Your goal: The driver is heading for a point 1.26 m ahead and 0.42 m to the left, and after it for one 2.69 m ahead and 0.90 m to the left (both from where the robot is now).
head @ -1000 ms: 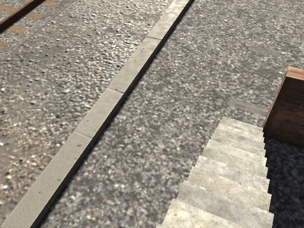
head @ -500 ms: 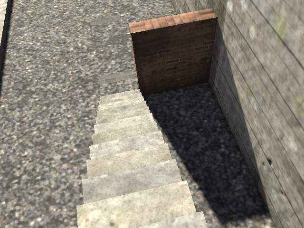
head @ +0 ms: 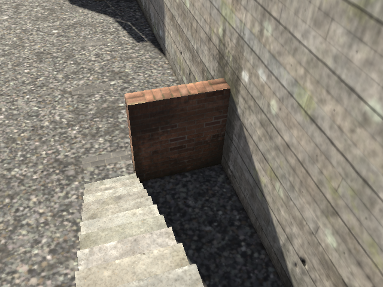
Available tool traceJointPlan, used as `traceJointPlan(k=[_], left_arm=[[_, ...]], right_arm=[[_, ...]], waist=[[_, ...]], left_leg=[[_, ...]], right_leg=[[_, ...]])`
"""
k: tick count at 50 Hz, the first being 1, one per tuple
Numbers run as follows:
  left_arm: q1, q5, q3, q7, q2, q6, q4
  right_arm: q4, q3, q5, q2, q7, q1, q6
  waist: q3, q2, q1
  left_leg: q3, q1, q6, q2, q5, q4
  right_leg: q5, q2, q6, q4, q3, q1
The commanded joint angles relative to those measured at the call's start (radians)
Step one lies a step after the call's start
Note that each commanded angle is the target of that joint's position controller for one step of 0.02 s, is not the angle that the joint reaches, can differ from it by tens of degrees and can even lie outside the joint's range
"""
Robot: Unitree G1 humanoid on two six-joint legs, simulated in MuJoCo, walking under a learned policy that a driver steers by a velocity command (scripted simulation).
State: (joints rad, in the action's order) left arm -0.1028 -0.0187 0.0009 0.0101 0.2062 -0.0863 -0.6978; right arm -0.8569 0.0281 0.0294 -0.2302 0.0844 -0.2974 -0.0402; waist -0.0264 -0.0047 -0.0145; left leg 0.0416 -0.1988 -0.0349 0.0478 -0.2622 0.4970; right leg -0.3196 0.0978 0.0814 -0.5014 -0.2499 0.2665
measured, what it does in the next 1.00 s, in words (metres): shifts its weight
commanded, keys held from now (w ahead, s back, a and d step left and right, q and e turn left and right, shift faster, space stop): shift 1.00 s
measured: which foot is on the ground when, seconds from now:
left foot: down 0.00-1.00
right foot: down 0.00-1.00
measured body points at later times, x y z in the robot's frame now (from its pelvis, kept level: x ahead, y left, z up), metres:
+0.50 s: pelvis +0.07 +0.00 +0.01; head +0.08 +0.01 +0.46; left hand +0.18 +0.24 -0.12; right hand +0.16 -0.26 -0.13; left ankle +0.01 +0.09 -0.74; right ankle +0.08 -0.16 -0.74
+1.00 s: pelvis +0.05 -0.01 +0.01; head +0.07 +0.00 +0.46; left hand +0.15 +0.24 -0.13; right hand +0.11 -0.26 -0.14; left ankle +0.01 +0.09 -0.74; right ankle +0.08 -0.16 -0.74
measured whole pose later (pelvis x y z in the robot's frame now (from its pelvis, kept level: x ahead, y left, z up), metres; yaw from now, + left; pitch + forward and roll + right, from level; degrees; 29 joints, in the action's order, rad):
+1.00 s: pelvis +0.05 -0.01 +0.01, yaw +2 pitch -1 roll +0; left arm -0.15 0.00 -0.02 0.04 0.23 -0.05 -0.88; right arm -1.12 -0.01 0.02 -0.23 0.05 -0.16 0.00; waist 0.05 -0.01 0.00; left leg 0.07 -0.06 -0.04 0.06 -0.23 0.31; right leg -0.14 0.01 -0.04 -0.30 -0.15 0.16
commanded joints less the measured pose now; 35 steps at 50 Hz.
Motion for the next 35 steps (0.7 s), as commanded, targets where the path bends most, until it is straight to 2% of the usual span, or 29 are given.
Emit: traceJointPlan(k=[1,2,3,4,5,6,7,8,9,11,12,14,15,16,17,18,19,21,22,24,26,30,31,32,35], left_arm=[[-0.001,0.052,0.025,-0.009,0.089,0.009,0.005],[0.02,0.046,0.022,-0.016,0.078,0.022,0.003],[0.01,0.022,0.024,-0.014,0.081,0.034,-0.021],[-0.011,0.005,0.025,-0.012,0.081,0.036,-0.048],[-0.013,0.0,0.025,-0.009,0.084,0.038,-0.058],[-0.017,0.001,0.026,-0.004,0.086,0.037,-0.068],[-0.007,0.007,0.017,-0.001,0.07,0.042,-0.062],[0.02,0.02,0.01,0.001,0.056,0.043,-0.034],[0.009,0.016,0.011,0.008,0.07,0.048,-0.052],[-0.034,-0.001,0.011,0.019,0.081,0.047,-0.062],[-0.051,-0.006,0.01,0.026,0.085,0.044,-0.067],[-0.08,-0.005,0.006,0.034,0.087,0.037,-0.072],[-0.083,-0.002,0.004,0.037,0.092,0.034,-0.073],[-0.095,-0.007,0.007,0.041,0.102,0.035,-0.077],[-0.089,-0.01,0.006,0.047,0.098,0.038,-0.084],[-0.091,-0.008,0.006,0.051,0.096,0.046,-0.086],[-0.093,-0.008,0.003,0.05,0.104,0.053,-0.097],[-0.098,-0.006,-0.003,0.052,0.087,0.06,-0.101],[-0.098,-0.006,-0.002,0.049,0.086,0.059,-0.108],[-0.084,-0.004,-0.002,0.045,0.091,0.059,-0.105],[-0.052,-0.003,0.002,0.05,0.1,0.061,-0.092],[-0.052,0.002,0.002,0.045,0.102,0.074,-0.101],[-0.047,-0.004,0.001,0.041,0.102,0.077,-0.103],[-0.039,-0.003,0.002,0.04,0.109,0.074,-0.104],[-0.043,0.004,0.002,0.039,0.107,0.071,-0.11]], right_arm=[[0.061,-0.011,-0.018,-0.123,-0.007,0.166,0.063],[0.027,-0.007,-0.018,-0.126,-0.024,0.132,0.069],[0.007,-0.003,-0.004,-0.12,-0.037,0.086,0.074],[-0.016,0.007,-0.004,-0.111,-0.042,0.039,0.081],[-0.028,0.01,-0.002,-0.111,-0.042,0.021,0.087],[-0.04,0.016,-0.004,-0.105,-0.041,0.022,0.089],[-0.055,0.014,0.003,-0.105,-0.04,0.018,0.096],[-0.054,0.007,0.006,-0.128,-0.047,0.062,0.087],[-0.046,0.006,-0.002,-0.119,-0.053,0.073,0.086],[-0.079,0.007,-0.003,-0.1,-0.059,0.038,0.09],[-0.094,0.006,0.0,-0.094,-0.058,0.027,0.091],[-0.117,0.003,-0.001,-0.096,-0.058,0.019,0.087],[-0.123,0.001,-0.002,-0.096,-0.056,0.025,0.083],[-0.132,-0.003,0.0,-0.1,-0.052,0.025,0.074],[-0.136,-0.006,0.013,-0.106,-0.053,0.021,0.074],[-0.129,-0.01,0.011,-0.119,-0.056,0.051,0.071],[-0.13,-0.02,0.015,-0.136,-0.058,0.06,0.063],[-0.134,-0.028,0.009,-0.139,-0.071,0.086,0.049],[-0.138,-0.036,0.008,-0.15,-0.074,0.086,0.047],[-0.138,-0.039,0.006,-0.136,-0.075,0.108,0.043],[-0.139,-0.04,0.007,-0.127,-0.079,0.136,0.04],[-0.145,-0.048,0.008,-0.137,-0.083,0.154,0.027],[-0.147,-0.052,0.005,-0.134,-0.078,0.159,0.025],[-0.154,-0.052,0.001,-0.132,-0.071,0.159,0.024],[-0.171,-0.054,0.0,-0.13,-0.059,0.163,0.026]], waist=[[0.149,0.154,-0.037],[0.112,0.172,-0.02],[0.078,0.162,0.006],[0.048,0.141,0.017],[0.058,0.146,0.033],[0.075,0.153,0.035],[0.083,0.141,0.041],[0.096,0.167,0.025],[0.049,0.134,0.035],[-0.01,0.089,0.035],[-0.021,0.069,0.035],[-0.018,0.046,0.027],[-0.014,0.022,0.027],[-0.001,-0.007,0.023],[0.025,-0.028,0.025],[0.016,-0.036,0.012],[0.024,-0.038,0.018],[-0.002,-0.053,0.011],[0.002,-0.037,0.01],[-0.01,-0.032,0.01],[-0.017,-0.003,0.006],[-0.032,0.0,0.004],[-0.028,-0.014,0.011],[-0.011,-0.016,0.017],[-0.013,0.002,0.012]], left_leg=[[0.373,-0.016,0.094,-0.205,-0.261,-0.378],[0.324,0.027,0.107,-0.187,-0.193,-0.37],[0.306,0.097,0.111,-0.176,-0.144,-0.351],[0.293,0.168,0.107,-0.182,-0.106,-0.329],[0.295,0.181,0.105,-0.186,-0.061,-0.334],[0.293,0.182,0.098,-0.19,-0.005,-0.336],[0.277,0.187,0.091,-0.193,0.09,-0.327],[0.25,0.146,0.08,-0.19,0.229,-0.327],[0.211,0.16,0.059,-0.171,0.308,-0.294],[0.144,0.214,0.044,-0.149,0.47,-0.241],[0.12,0.223,0.039,-0.14,0.52,-0.219],[0.097,0.211,0.031,-0.133,0.576,-0.194],[0.097,0.202,0.024,-0.135,0.573,-0.19],[0.092,0.181,0.014,-0.142,0.57,-0.187],[0.104,0.178,0.021,-0.154,0.589,-0.185],[0.101,0.176,0.015,-0.157,0.602,-0.173],[0.097,0.183,0.018,-0.152,0.583,-0.173],[0.085,0.191,0.011,-0.143,0.562,-0.159],[0.079,0.178,0.014,-0.138,0.527,-0.155],[0.079,0.175,0.014,-0.138,0.489,-0.152],[0.077,0.169,0.02,-0.136,0.499,-0.16],[0.082,0.177,0.021,-0.142,0.421,-0.164],[0.088,0.176,0.016,-0.144,0.379,-0.171],[0.088,0.165,0.017,-0.148,0.348,-0.173],[0.093,0.144,0.017,-0.15,0.306,-0.18]], right_leg=[[0.164,-0.067,-0.006,0.161,-0.012,-0.001],[0.199,-0.069,-0.012,0.163,0.012,-0.035],[0.191,-0.059,-0.016,0.17,0.027,-0.032],[0.188,-0.073,-0.012,0.194,0.03,-0.025],[0.193,-0.079,-0.012,0.206,0.034,-0.027],[0.203,-0.092,-0.014,0.223,0.036,-0.034],[0.231,-0.116,-0.026,0.243,0.033,-0.054],[0.266,-0.125,-0.052,0.236,0.056,-0.078],[0.302,-0.135,-0.071,0.227,0.047,-0.12],[0.326,-0.157,-0.096,0.208,0.049,-0.149],[0.34,-0.163,-0.102,0.2,0.051,-0.157],[0.364,-0.173,-0.109,0.186,0.057,-0.166],[0.373,-0.177,-0.109,0.178,0.056,-0.166],[0.388,-0.178,-0.105,0.172,0.053,-0.171],[0.43,-0.191,-0.101,0.166,0.046,-0.15],[0.45,-0.196,-0.103,0.167,0.046,-0.15],[0.482,-0.199,-0.1,0.161,0.052,-0.138],[0.513,-0.197,-0.097,0.169,0.057,-0.158],[0.502,-0.197,-0.1,0.161,0.057,-0.153],[0.51,-0.199,-0.095,0.164,0.056,-0.156],[0.511,-0.199,-0.088,0.167,0.055,-0.161],[0.509,-0.205,-0.082,0.181,0.051,-0.165],[0.504,-0.208,-0.08,0.183,0.053,-0.159],[0.519,-0.213,-0.073,0.176,0.05,-0.146],[0.481,-0.217,-0.064,0.182,0.046,-0.153]])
